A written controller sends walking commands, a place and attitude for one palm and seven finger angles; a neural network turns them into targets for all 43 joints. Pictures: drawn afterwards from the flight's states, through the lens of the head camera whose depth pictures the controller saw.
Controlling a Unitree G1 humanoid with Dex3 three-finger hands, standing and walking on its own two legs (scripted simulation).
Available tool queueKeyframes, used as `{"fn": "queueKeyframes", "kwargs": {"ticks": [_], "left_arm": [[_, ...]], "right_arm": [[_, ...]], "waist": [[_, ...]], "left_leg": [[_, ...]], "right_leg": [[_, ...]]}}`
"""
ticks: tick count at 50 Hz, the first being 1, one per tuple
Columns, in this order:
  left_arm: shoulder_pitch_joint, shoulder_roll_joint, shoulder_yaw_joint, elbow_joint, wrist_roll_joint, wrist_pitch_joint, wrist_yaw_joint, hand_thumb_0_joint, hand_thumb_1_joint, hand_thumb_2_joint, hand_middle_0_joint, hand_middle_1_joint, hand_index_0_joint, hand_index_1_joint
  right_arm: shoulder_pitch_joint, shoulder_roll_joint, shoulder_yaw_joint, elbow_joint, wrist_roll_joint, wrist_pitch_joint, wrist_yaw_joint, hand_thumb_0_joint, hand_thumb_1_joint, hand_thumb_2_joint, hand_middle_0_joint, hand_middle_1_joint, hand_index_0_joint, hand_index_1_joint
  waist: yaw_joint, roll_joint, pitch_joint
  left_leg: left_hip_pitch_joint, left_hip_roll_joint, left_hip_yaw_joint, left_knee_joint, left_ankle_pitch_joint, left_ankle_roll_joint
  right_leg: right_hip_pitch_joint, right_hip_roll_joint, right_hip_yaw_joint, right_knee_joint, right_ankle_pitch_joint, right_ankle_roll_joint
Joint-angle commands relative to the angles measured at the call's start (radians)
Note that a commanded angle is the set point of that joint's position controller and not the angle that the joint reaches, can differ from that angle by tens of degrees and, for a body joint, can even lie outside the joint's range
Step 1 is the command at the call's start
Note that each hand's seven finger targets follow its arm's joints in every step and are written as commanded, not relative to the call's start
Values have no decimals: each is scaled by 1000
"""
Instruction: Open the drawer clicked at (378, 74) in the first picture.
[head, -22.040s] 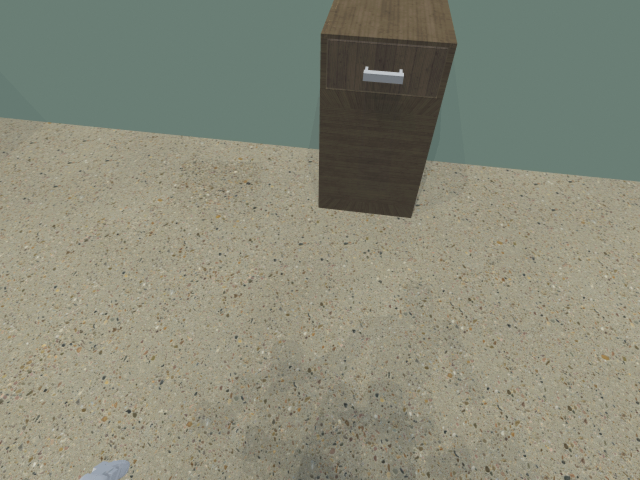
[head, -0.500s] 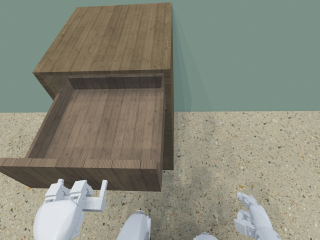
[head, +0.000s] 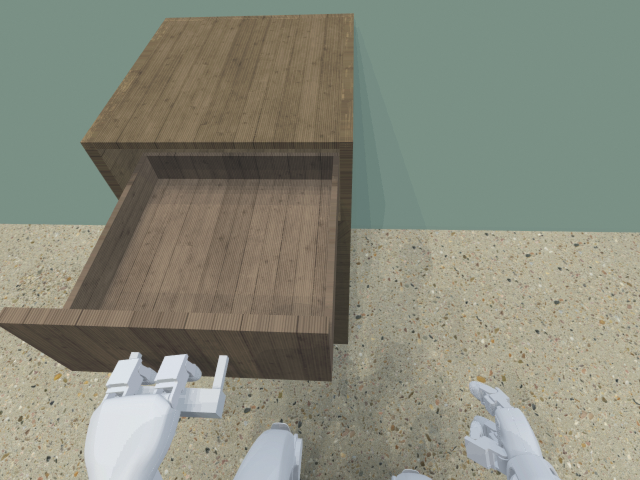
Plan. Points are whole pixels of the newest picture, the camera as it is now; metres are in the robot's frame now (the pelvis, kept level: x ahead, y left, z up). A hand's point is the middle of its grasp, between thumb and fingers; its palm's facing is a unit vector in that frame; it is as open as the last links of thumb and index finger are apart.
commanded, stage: lift the hand off the handle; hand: left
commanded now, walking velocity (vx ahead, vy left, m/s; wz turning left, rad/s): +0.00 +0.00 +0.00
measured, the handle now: (172, 381) +0.23 +0.21 +0.00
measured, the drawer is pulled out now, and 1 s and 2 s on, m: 0.30 0.30 0.30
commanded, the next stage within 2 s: none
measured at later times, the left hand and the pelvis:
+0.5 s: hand (156, 423) +0.18 +0.22 +0.00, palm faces -0.01 -0.14 -0.99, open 13.9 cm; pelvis +0.00 +0.00 +0.02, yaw +0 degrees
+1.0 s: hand (144, 412) +0.18 +0.22 +0.04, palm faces -0.02 -0.15 -0.99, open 13.7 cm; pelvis +0.01 +0.01 +0.03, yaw +0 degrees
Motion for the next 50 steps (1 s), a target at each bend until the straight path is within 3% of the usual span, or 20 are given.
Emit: {"fn": "queueKeyframes", "kwargs": {"ticks": [1,7,8,9,14,15,18,20,21,24,28,33,34,35,39,47,49,50], "left_arm": [[-42,123,85,-116,-4,30,12,0,-500,300,-300,-1200,-300,-1200],[-111,124,69,-94,-3,55,9,0,-500,300,-300,-1200,-300,-1200],[-117,143,88,-99,-3,61,9,0,-500,300,-300,-1200,-300,-1200],[-127,143,85,-119,-5,58,7,0,-500,300,-300,-1200,-300,-1200],[-63,151,89,-165,-23,65,-4,0,-500,300,-300,-1200,-300,-1200],[-65,144,78,-174,-30,65,-7,0,-500,300,-300,-1200,-300,-1200],[-55,172,110,-191,-31,58,-9,0,-500,300,-300,-1200,-300,-1200],[-32,144,82,-200,-34,54,-13,0,-500,300,-300,-1200,-300,-1200],[-38,158,94,-223,-38,50,-12,0,-500,300,-300,-1200,-300,-1200],[-14,167,116,-201,-46,56,-16,0,-500,300,-300,-1200,-300,-1200],[10,173,116,-250,-49,52,-16,0,-500,300,-300,-1200,-300,-1200],[6,184,131,-253,-53,59,-23,0,-500,300,-300,-1200,-300,-1200],[-5,177,119,-265,-50,57,-26,0,-500,300,-300,-1200,-300,-1200],[2,152,93,-268,-55,60,-33,0,-500,300,-300,-1200,-300,-1200],[5,155,82,-300,-66,64,-56,0,-500,300,-300,-1200,-300,-1200],[15,144,58,-334,-58,49,-86,0,-500,300,-300,-1200,-300,-1200],[27,164,82,-343,-60,47,-88,0,-500,300,-300,-1200,-300,-1200],[59,142,61,-347,-65,49,-92,0,-500,300,-300,-1200,-300,-1200]], "right_arm": [[-98,-97,-38,-152,0,-46,-11,0,-900,-900,200,300,200,300],[-95,-94,-33,-141,6,-48,-24,0,-900,-900,200,300,200,300],[-95,-96,-32,-141,6,-49,-27,0,-900,-900,200,300,200,300],[-103,-92,-31,-138,6,-50,-28,0,-900,-900,200,300,200,300],[-97,-89,-27,-152,10,-51,-28,0,-900,-900,200,300,200,300],[-94,-90,-28,-155,13,-52,-30,0,-900,-900,200,300,200,300],[-93,-92,-27,-154,9,-54,-30,0,-900,-900,200,300,200,300],[-92,-91,-28,-160,11,-52,-23,0,-900,-900,200,300,200,300],[-92,-92,-29,-161,8,-52,-19,0,-900,-900,200,300,200,300],[-90,-94,-29,-160,9,-48,-17,0,-900,-900,200,300,200,300],[-85,-98,-35,-174,10,-50,-13,0,-900,-900,200,300,200,300],[-85,-101,-34,-173,12,-47,-14,0,-900,-900,200,300,200,300],[-87,-99,-32,-172,10,-46,-10,0,-900,-900,200,300,200,300],[-81,-98,-35,-175,14,-49,-13,0,-900,-900,200,300,200,300],[-80,-99,-31,-180,15,-50,-8,0,-900,-900,200,300,200,300],[-74,-94,-29,-188,16,-51,0,0,-900,-900,200,300,200,300],[-73,-93,-27,-189,15,-53,4,0,-900,-900,200,300,200,300],[-70,-92,-29,-197,19,-54,3,0,-900,-900,200,300,200,300]], "waist": [[-29,-72,-157],[-43,-78,-120],[-41,-85,-123],[-31,-54,-156],[-23,-42,-155],[-29,-31,-124],[-25,-29,-137],[-26,2,-116],[-24,-9,-137],[-27,-49,-114],[-21,-8,-129],[-26,-30,-105],[-25,-31,-126],[-32,-17,-104],[-31,-39,-121],[-31,-32,-91],[-22,-40,-99],[-27,-37,-79]], "left_leg": [[363,-56,22,-143,66,61],[352,-56,21,-158,27,64],[361,-53,20,-168,27,63],[379,-55,26,-170,35,62],[417,-56,28,-194,64,61],[410,-57,26,-199,58,62],[423,-54,27,-206,75,61],[431,-54,27,-215,72,59],[443,-54,29,-213,83,59],[434,-53,31,-218,89,59],[462,-54,31,-234,109,58],[467,-52,29,-249,99,58],[484,-54,33,-247,107,58],[486,-52,31,-256,110,60],[523,-51,31,-270,133,60],[554,-49,27,-294,153,60],[569,-49,30,-293,171,59],[559,-49,29,-298,174,62]], "right_leg": [[-94,43,-21,-259,215,-44],[-87,41,-23,-286,176,-41],[-80,42,-19,-294,170,-42],[-71,40,-17,-290,175,-42],[-36,45,-22,-308,194,-44],[-26,44,-24,-316,198,-45],[-16,46,-18,-323,210,-47],[-17,47,-25,-322,207,-48],[-16,46,-20,-324,215,-47],[1,45,-17,-334,238,-43],[20,46,-21,-338,248,-49],[32,47,-21,-356,242,-46],[26,45,-14,-355,246,-44],[41,46,-26,-359,261,-45],[57,45,-20,-375,278,-43],[74,46,-30,-390,288,-45],[79,47,-21,-395,305,-46],[96,46,-33,-395,321,-45]]}}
